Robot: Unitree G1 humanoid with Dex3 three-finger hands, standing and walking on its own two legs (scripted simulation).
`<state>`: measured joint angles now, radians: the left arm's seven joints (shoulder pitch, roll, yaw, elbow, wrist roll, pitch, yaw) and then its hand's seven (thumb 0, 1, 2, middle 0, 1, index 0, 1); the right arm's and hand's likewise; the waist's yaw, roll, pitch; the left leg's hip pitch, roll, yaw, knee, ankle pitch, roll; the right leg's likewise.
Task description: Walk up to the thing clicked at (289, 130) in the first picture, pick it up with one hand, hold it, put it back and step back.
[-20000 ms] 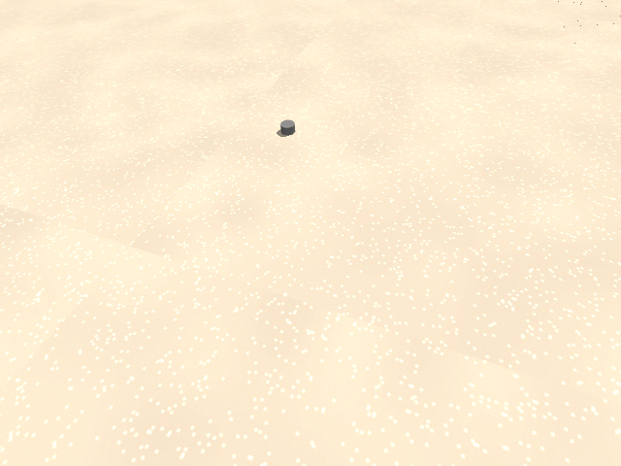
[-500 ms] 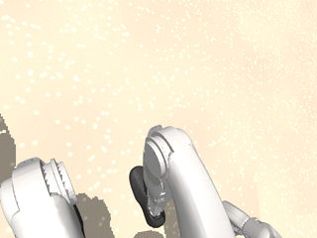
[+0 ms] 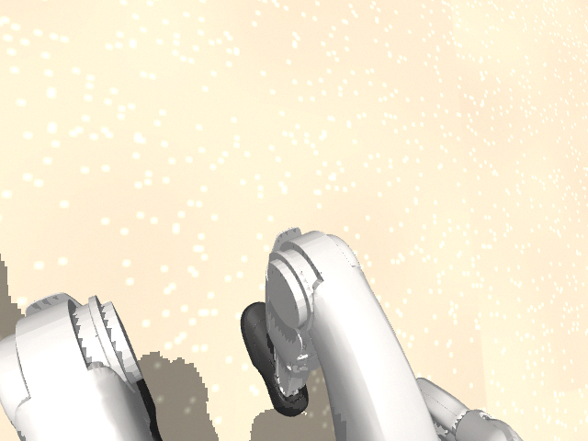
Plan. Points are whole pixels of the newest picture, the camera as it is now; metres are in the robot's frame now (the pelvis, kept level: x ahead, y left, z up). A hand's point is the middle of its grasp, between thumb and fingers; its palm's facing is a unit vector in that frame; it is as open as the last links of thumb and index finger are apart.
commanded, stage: close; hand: left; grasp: from above
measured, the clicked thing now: out of the picture +0.40 +0.35 -0.27
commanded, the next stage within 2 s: settle in 0.44 s
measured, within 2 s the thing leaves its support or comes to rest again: leaves its support in 0.90 s
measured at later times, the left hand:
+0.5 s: hand out of the picture +0.38 +0.34 -0.25, palm faces -0.41 -0.16 -0.90, open 9.7 cm
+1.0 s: hand out of the picture +0.39 +0.36 -0.22, palm faces -0.37 -0.18 -0.91, open 9.7 cm
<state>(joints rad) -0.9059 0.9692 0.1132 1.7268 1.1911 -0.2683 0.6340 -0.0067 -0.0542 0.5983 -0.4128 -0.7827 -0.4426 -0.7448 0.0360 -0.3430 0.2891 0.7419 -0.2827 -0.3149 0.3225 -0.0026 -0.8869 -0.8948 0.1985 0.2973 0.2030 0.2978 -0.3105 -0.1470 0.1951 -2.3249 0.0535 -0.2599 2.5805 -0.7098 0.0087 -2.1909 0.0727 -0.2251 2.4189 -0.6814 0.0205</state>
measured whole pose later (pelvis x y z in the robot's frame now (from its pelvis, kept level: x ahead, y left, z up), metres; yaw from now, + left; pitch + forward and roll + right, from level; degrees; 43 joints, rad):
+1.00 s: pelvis +0.00 +0.00 +0.00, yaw +1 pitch +26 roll -13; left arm -0.81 0.90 0.21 1.52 1.21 -0.23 0.59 -0.01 0.04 0.43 -0.61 -0.61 -0.74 -0.55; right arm 0.10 -0.33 0.20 0.76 -0.27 -0.29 0.32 0.00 -0.91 -0.90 0.20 0.30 0.20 0.30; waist -0.28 -0.10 0.12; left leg -2.35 0.05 -0.24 2.56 -0.70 0.01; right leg -2.22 0.06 -0.21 2.42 -0.68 0.02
